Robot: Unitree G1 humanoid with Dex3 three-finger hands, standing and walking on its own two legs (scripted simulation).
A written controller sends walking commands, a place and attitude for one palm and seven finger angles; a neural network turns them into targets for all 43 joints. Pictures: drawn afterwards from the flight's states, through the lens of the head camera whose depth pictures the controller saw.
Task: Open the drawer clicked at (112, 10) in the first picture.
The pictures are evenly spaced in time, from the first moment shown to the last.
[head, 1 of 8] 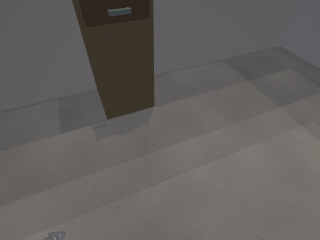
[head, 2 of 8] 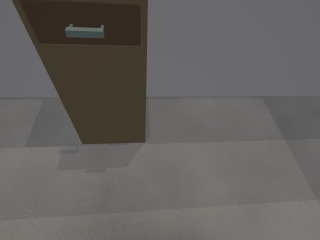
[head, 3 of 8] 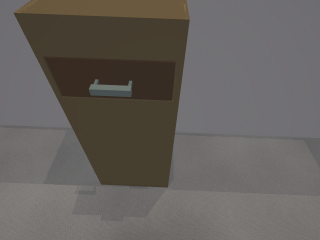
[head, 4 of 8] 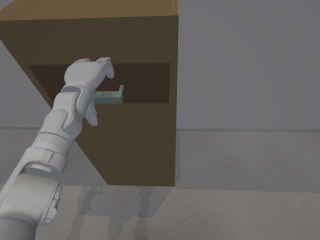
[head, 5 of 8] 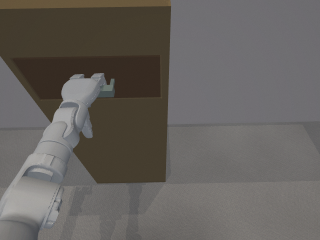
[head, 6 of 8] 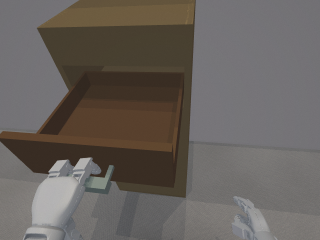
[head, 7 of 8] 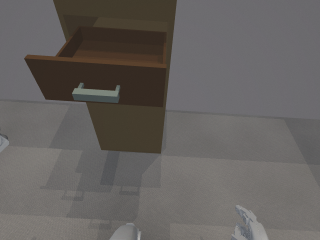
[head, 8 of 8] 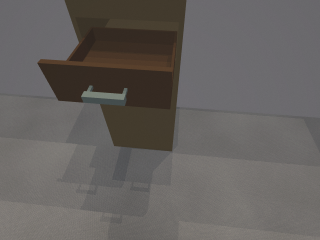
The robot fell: no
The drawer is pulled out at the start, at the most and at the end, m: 0.00 0.30 0.30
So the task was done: yes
